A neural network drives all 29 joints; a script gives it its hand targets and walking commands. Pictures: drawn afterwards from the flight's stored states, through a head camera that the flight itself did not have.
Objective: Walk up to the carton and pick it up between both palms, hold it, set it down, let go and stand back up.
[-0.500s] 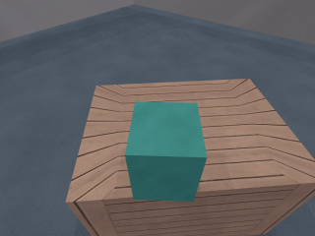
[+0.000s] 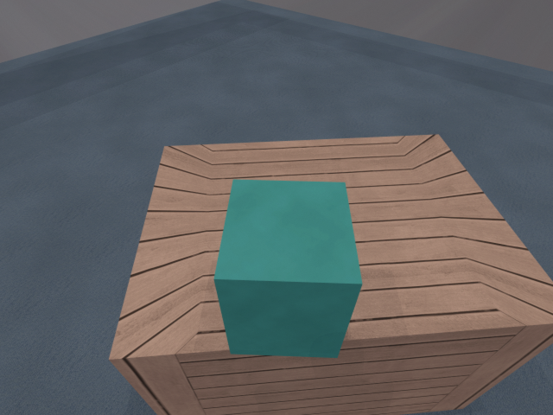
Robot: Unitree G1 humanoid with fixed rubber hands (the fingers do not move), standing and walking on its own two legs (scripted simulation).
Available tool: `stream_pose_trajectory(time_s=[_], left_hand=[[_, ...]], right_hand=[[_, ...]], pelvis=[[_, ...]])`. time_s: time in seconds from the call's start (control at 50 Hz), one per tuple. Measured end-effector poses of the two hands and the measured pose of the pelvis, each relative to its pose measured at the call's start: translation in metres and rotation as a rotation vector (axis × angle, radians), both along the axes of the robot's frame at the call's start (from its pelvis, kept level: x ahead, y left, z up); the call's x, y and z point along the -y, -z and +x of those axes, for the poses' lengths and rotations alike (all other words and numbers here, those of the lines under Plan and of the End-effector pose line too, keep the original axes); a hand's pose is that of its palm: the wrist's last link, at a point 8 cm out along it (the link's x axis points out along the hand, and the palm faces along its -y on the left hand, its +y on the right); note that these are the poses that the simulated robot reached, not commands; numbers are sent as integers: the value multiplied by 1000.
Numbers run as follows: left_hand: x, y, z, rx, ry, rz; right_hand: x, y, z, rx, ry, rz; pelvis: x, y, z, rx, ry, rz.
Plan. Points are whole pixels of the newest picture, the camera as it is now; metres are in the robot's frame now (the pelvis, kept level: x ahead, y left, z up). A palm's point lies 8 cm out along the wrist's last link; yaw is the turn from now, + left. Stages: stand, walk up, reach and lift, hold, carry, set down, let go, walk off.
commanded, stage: stand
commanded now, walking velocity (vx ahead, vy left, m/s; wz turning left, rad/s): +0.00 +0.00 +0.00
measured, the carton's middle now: (286, 270) +0.40 -0.01 -0.04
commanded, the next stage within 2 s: none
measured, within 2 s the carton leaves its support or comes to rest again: neither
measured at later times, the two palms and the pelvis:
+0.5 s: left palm out of the picture -0.01 +0.21 -0.14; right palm out of the picture -0.01 -0.23 -0.14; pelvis +0.01 +0.00 +0.00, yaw +0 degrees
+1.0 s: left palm out of the picture -0.01 +0.21 -0.14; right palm out of the picture +0.00 -0.23 -0.15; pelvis +0.01 -0.01 +0.00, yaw +0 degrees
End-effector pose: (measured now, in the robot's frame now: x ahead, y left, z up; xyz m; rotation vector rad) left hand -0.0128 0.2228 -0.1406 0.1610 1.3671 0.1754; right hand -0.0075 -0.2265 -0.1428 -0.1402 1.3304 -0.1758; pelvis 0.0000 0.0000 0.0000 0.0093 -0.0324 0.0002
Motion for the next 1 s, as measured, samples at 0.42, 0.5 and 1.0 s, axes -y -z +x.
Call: stream_pose_trajectory(time_s=[0.42,0.5,1.0], left_hand=[[7,1,1,-25,-8,-7],[8,1,1,-29,-9,-8],[15,2,7,-38,-11,-12]], right_hand=[[-2,1,2,-23,2,8],[-1,1,2,-28,2,9],[-1,2,4,-51,4,14]], pelvis=[[4,-1,6,-3,0,-1],[4,-1,7,-4,0,-2],[8,-1,13,-7,0,-3]])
